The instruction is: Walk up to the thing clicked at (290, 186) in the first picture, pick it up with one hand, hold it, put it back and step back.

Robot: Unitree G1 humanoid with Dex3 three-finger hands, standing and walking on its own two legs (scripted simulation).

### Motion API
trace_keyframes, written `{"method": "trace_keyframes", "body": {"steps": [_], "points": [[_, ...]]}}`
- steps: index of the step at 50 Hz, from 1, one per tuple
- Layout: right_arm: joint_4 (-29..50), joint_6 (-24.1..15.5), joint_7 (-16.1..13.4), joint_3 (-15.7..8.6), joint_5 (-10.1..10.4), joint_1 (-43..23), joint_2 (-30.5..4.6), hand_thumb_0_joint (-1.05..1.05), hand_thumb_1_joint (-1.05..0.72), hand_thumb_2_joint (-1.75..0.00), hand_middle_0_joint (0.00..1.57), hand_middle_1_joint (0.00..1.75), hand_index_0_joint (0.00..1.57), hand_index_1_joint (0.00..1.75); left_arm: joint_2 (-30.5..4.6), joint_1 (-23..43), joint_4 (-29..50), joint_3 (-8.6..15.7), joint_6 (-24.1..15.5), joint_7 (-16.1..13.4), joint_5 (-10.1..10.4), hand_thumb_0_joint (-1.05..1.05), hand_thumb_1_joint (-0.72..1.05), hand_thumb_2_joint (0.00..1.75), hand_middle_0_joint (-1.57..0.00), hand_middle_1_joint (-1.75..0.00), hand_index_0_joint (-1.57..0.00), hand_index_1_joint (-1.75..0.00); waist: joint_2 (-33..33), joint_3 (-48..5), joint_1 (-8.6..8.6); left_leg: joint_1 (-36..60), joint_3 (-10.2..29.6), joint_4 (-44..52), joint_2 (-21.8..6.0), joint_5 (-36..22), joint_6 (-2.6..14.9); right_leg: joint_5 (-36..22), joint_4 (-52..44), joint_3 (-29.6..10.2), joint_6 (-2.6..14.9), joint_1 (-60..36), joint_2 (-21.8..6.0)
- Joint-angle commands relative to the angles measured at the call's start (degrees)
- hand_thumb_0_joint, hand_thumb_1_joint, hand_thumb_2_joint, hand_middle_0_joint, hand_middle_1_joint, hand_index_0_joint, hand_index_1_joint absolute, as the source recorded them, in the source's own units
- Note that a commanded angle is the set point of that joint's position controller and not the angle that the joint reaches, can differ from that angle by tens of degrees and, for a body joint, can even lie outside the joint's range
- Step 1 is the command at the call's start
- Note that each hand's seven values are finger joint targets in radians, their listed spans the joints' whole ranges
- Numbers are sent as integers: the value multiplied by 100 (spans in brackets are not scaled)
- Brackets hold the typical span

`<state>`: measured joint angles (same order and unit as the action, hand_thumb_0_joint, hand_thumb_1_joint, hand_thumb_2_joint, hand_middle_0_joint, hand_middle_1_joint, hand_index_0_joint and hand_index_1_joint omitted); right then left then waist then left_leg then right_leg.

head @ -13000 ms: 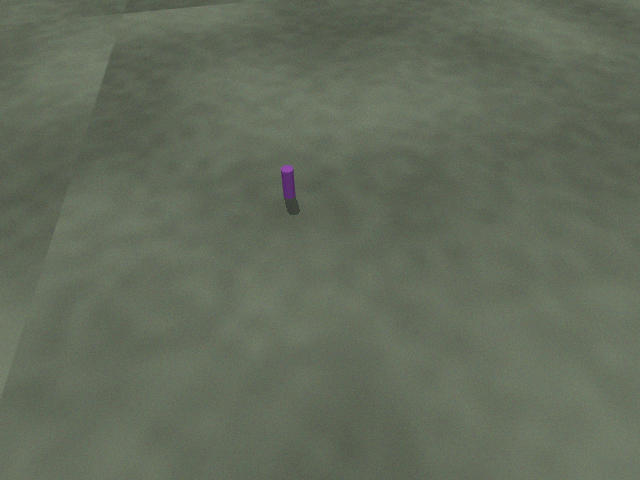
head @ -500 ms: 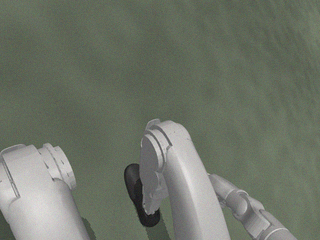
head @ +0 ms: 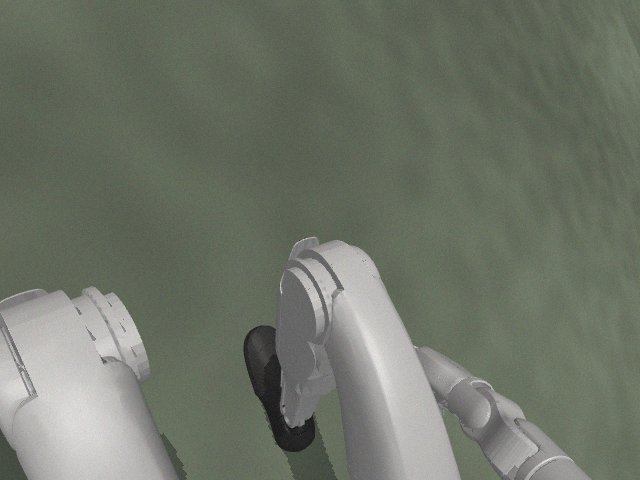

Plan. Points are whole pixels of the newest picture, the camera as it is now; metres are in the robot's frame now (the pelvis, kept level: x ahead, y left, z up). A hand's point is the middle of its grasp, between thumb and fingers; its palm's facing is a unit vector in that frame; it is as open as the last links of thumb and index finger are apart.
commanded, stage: settle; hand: left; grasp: from the side
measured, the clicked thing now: out of the picture +0.43 +0.33 -0.20
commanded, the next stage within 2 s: lift in 1.82 s
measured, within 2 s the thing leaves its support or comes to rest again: leaves its support in 0.12 s
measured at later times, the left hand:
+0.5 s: hand out of the picture +0.40 +0.35 -0.08, palm faces +0.43 -0.90 -0.02, open 7.5 cm
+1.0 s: hand out of the picture +0.40 +0.34 +0.00, palm faces +0.42 -0.91 -0.06, open 7.5 cm
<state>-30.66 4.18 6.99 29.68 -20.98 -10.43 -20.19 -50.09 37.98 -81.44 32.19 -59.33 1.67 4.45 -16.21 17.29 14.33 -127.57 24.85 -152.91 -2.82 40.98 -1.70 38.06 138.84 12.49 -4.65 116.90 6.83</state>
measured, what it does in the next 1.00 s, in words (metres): stands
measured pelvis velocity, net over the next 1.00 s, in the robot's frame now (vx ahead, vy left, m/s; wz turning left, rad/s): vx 0.02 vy -0.02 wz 0.15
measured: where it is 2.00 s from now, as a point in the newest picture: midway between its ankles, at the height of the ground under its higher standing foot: (204, 452)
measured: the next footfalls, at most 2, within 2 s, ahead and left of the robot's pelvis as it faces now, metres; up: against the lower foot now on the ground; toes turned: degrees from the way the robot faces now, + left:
none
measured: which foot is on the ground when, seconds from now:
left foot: down 0.00-1.00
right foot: down 0.00-1.00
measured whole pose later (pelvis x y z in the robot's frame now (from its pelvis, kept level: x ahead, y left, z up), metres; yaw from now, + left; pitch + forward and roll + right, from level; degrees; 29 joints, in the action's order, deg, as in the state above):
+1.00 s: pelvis +0.02 -0.02 +0.05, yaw +9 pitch +28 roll -9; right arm -36.5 4.6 4.3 7.8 -7.0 2.3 -17.0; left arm -31.7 32.7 -51.3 29.1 -34.9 11.8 8.2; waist -2.6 -1.7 7.6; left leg -128.8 12.8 -138.6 -3.1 39.1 -2.9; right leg 41.1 134.2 5.1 -2.4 122.0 1.3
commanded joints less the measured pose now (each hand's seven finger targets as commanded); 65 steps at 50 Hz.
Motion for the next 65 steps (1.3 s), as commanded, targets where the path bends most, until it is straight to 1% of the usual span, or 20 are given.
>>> {"method": "trace_keyframes", "body": {"steps": [1, 5, 7, 9, 12, 15, 17, 21, 25, 31, 34, 37, 39, 40, 42, 49, 52, 54, 57, 65], "points": [[3, 87, -88, -830, 24, 249, -2080, 0, -89, -90, 20, 30, 20, 30, -1215, 1298, 1499, 128, -443, -23, 28, 0, 51, 129, -124, -135, -123, -137, 3749, -3468, 478, 2634, -782, 1950, -374, -995, -53, -1300, -910, 748, 494, -1292, 64], [102, 81, -56, -948, 94, 297, -2010, 0, -90, -90, 20, 30, 20, 30, -1034, 1412, 2181, 4, -348, 27, 31, 0, 50, 129, -126, -136, -125, -138, 3935, -3703, 445, 2702, -823, 2054, -360, -872, -68, -1210, -910, 707, 510, -1272, 18], [54, 79, -66, -1058, 139, 445, -2010, 0, -90, -90, 20, 30, 20, 30, -1254, 1315, 2412, 279, -218, 8, 77, 0, 48, 128, -126, -136, -125, -137, 3988, -4025, 297, 2808, -896, 2015, -349, -1033, -55, -1338, -937, 611, 516, -1392, 21], [72, 74, -61, -1131, 200, 500, -1956, 0, -90, -90, 20, 30, 20, 30, -889, 1528, 2667, -23, -84, 72, 115, 0, 48, 127, -126, -135, -125, -137, 4007, -4087, 377, 2780, -938, 2049, -334, -1060, -52, -1382, -947, 551, 540, -1288, -3], [23, 66, -79, -1288, 306, 595, -1910, 0, -90, -90, 20, 30, 20, 30, -906, 1340, 2809, 25, 167, 106, 82, 0, 48, 129, -129, -137, -128, -139, 3959, -4064, 179, 2670, -1026, 2128, -301, -1002, -31, -1337, -1017, 494, 558, -1199, -30], [-56, 114, -53, -1461, 421, 801, -1816, 0, -90, -90, 20, 30, 20, 30, -353, 1084, 2949, -290, 406, 265, 118, 0, 48, 131, -132, -141, -131, -142, 3990, -4045, 118, 2685, -1036, 2352, -270, -766, -44, -1086, -1049, 482, 583, -935, -74], [-3, 94, -75, -1604, 519, 880, -1806, 0, -89, -90, 20, 30, 20, 30, -575, 1102, 3450, -94, 558, 311, 164, 0, 46, 130, -131, -140, -130, -141, 3983, -4375, -59, 2750, -1126, 2342, -247, -803, -10, -1115, -1091, 388, 598, -984, -88], [-101, 75, -68, -1751, 738, 1141, -1588, 0, -89, -90, 20, 30, 20, 30, 67, 1134, 3489, -431, 935, 414, 352, 0, 43, 128, -131, -140, -131, -141, 3703, -4417, -14, 2402, -1234, 2394, -166, -651, 66, -1022, -1211, 284, 599, -947, -122], [-94, 90, -112, -1987, 903, 1270, -1526, 0, -88, -89, 20, 30, 20, 30, -228, 1185, 4001, -199, 1164, 427, 289, 0, 49, 128, -129, -138, -128, -139, 3641, -4654, -305, 2394, -1317, 2565, -132, -531, 97, -833, -1250, 190, 643, -788, -169], [-69, 87, -169, -2268, 1150, 1467, -1384, 0, -88, -89, 20, 30, 20, 30, 373, 671, 3731, -445, 1579, 650, 388, 0, 45, 128, -129, -138, -129, -139, 3434, -4848, -391, 2505, -1484, 2769, -68, -535, 132, -773, -1444, 49, 667, -689, -233], [-114, 99, -224, -2351, 1211, 1609, -1305, 0, -88, -89, 20, 30, 20, 30, -62, 1330, 4571, -242, 1575, 678, 406, 0, 42, 127, -127, -137, -127, -138, 3602, -5379, -522, 2660, -1580, 2820, -49, -654, 140, -840, -1491, -72, 673, -903, -274], [-165, 63, -232, -2431, 1296, 1674, -1210, 0, -87, -89, 20, 30, 20, 30, 460, 1037, 4201, -329, 1744, 758, 526, 0, 43, 129, -128, -139, -128, -140, 3359, -5207, -473, 2559, -1647, 2870, -24, -595, 160, -769, -1563, -119, 671, -801, -296], [-129, 45, -274, -2469, 1332, 1681, -1192, 0, -88, -89, 20, 30, 20, 30, 353, 1031, 4183, -276, 1755, 804, 543, 0, 40, 129, -128, -139, -128, -140, 3252, -5317, -522, 2452, -1702, 2862, -6, -561, 200, -769, -1685, -177, 655, -975, -298], [-208, 49, -294, -2515, 1334, 1798, -1178, 0, -87, -89, 20, 30, 20, 30, 10, 1280, 4614, -20, 1716, 810, 541, 0, 43, 128, -126, -137, -126, -138, 3241, -5564, -619, 2549, -1744, 2840, -6, -696, 204, -858, -1702, -225, 644, -1116, -303], [-228, 37, -300, -2557, 1357, 1784, -1091, 0, -88, -89, 20, 30, 20, 30, 245, 1197, 4399, -235, 1784, 888, 478, 0, 34, 127, -126, -138, -126, -139, 3220, -5502, -597, 2502, -1805, 2911, -2, -635, 215, -764, -1736, -275, 649, -1070, -317], [-314, -19, -350, -2711, 1455, 1920, -1027, 0, -88, -90, 20, 30, 20, 30, 208, 1210, 4524, 55, 1953, 1038, 556, 0, 29, 125, -125, -136, -126, -138, 3048, -5797, -756, 2533, -1933, 3040, 20, -817, 239, -838, -1886, -368, 634, -1319, -365], [-316, -43, -369, -2765, 1484, 1938, -1010, 0, -88, -90, 20, 30, 20, 30, 478, 1161, 4286, -56, 2050, 1065, 535, 0, 28, 126, -126, -137, -126, -139, 2915, -5704, -705, 2528, -1955, 3091, 20, -820, 242, -821, -1959, -381, 633, -1271, -379], [-315, -66, -396, -2814, 1516, 1993, -1013, 0, -89, -90, 20, 30, 20, 30, 184, 1325, 4569, 148, 2059, 1051, 543, 0, 30, 125, -127, -137, -127, -138, 2941, -5987, -841, 2667, -1995, 3099, 21, -916, 247, -869, -1981, -432, 638, -1359, -385], [-343, -88, -415, -2886, 1538, 2027, -977, 0, -88, -90, 20, 30, 20, 30, 467, 1317, 4547, -31, 2133, 1147, 540, 0, 31, 128, -127, -138, -127, -139, 2933, -5968, -778, 2741, -2020, 3159, 19, -988, 255, -936, -2036, -463, 629, -1341, -409], [-368, -144, -460, -2977, 1565, 2118, -910, 0, -89, -90, 20, 30, 20, 30, 390, 1363, 4536, 90, 2235, 1099, 456, 0, 30, 128, -128, -138, -128, -140, 2868, -6101, -858, 2855, -2067, 3304, 9, -1090, 267, -961, -2189, -544, 621, -1540, -427]]}}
